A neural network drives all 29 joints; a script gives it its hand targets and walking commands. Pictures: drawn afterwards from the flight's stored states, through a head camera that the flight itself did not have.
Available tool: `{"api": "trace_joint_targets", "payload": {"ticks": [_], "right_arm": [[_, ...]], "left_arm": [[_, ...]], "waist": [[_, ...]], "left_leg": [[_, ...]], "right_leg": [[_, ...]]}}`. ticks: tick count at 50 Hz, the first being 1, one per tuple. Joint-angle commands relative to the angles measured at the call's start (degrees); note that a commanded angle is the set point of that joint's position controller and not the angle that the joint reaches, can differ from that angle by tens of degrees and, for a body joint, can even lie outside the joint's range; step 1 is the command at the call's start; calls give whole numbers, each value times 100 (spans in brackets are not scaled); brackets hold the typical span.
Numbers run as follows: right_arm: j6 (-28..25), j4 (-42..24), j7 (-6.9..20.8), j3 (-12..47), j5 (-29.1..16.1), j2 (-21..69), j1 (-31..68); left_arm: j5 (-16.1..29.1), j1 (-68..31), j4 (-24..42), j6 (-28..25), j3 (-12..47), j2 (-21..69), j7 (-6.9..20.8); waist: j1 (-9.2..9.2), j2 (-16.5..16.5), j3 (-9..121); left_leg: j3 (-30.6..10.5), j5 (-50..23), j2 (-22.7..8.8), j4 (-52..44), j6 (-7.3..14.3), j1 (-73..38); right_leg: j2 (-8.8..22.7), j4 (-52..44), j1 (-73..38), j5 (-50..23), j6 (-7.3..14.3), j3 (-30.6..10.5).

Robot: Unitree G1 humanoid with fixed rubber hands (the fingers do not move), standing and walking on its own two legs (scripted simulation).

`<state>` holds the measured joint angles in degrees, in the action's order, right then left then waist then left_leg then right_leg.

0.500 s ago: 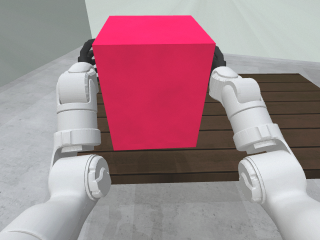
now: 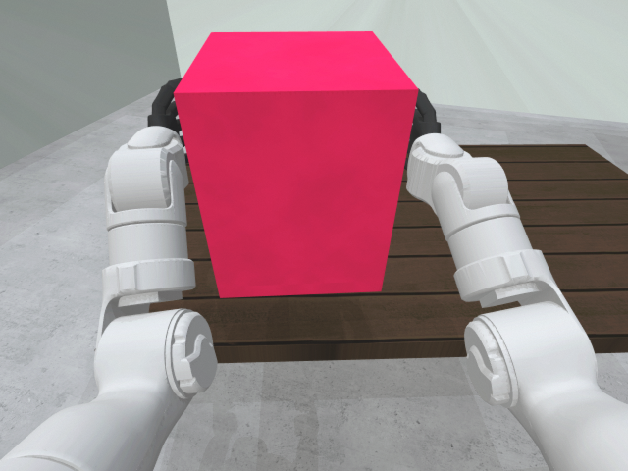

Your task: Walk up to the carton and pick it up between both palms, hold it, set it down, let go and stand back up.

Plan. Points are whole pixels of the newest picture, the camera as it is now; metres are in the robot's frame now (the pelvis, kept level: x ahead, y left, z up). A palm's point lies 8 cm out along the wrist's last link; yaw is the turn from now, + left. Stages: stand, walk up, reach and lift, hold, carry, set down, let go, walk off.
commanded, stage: hold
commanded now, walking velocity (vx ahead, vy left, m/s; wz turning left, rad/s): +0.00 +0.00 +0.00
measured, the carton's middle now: (296, 163) +0.39 +0.02 +0.26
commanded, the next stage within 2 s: none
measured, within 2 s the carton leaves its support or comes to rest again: neither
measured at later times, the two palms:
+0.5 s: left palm (164, 143) +0.37 +0.17 +0.30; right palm (421, 149) +0.37 -0.13 +0.29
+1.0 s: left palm (164, 142) +0.37 +0.16 +0.30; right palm (421, 148) +0.37 -0.13 +0.29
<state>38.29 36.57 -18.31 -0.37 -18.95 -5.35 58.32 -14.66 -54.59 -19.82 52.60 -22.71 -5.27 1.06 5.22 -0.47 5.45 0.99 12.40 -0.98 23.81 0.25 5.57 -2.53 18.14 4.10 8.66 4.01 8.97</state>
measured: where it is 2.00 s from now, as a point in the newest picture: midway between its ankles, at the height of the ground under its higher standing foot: outside the picture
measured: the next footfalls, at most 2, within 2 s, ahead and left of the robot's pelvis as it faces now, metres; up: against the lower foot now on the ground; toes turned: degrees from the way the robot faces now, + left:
none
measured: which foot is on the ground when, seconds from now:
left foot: down 0.00-1.00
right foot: down 0.00-1.00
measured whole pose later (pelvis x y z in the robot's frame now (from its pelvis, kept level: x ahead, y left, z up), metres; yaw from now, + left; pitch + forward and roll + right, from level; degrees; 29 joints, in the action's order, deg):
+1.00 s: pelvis +0.00 +0.00 +0.00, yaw +0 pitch -6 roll -1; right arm 37.8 38.7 -17.7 -1.0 -18.6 -5.4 59.4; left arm -14.7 -55.7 -21.9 51.9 -22.5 -5.6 0.7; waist 5.1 -0.4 5.8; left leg 0.9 12.3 -0.9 24.1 0.4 6.0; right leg -2.5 18.2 4.5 8.4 3.9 8.8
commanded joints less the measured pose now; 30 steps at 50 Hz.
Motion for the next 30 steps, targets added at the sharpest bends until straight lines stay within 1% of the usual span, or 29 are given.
{"api": "trace_joint_targets", "payload": {"ticks": [1, 30], "right_arm": [[-370, -2286, 749, 1421, -934, 3663, 5428], [-423, -2079, 835, 1315, -876, 3612, 5523]], "left_arm": [[1140, -4523, 673, -415, 2567, 3486, 835], [1144, -4614, 533, -444, 2554, 3562, 778]], "waist": [[34, 389, 2427], [35, 436, 2373]], "left_leg": [[-376, -1037, 253, -472, -112, 518], [-405, -939, 197, -512, -130, 545]], "right_leg": [[85, 57, -1809, -1592, -610, -1014], [58, 42, -1721, -1367, -571, -973]]}}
